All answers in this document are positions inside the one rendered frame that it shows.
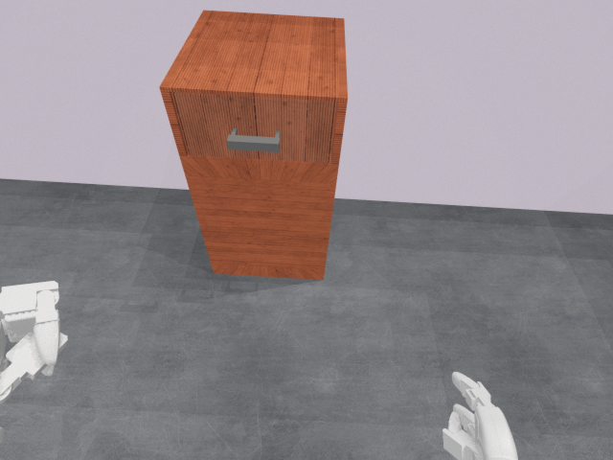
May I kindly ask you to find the cabinet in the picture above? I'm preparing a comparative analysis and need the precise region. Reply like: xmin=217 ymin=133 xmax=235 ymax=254
xmin=159 ymin=11 xmax=348 ymax=280

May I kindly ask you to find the handle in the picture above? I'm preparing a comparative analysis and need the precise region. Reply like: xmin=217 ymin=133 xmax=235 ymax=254
xmin=227 ymin=128 xmax=281 ymax=152

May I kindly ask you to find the robot right hand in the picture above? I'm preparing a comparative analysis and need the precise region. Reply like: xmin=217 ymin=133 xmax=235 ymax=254
xmin=443 ymin=372 xmax=518 ymax=460

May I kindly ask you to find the robot left hand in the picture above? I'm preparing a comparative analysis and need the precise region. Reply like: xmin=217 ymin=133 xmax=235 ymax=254
xmin=0 ymin=281 xmax=68 ymax=403

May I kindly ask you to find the drawer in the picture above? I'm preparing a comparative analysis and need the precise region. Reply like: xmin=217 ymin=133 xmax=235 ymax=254
xmin=172 ymin=92 xmax=336 ymax=163

